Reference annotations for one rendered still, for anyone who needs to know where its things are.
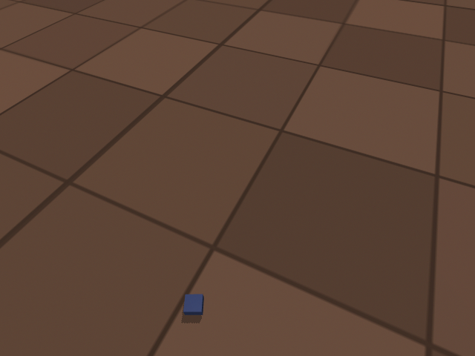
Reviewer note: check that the small box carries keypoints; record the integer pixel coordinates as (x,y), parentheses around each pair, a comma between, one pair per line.
(193,304)

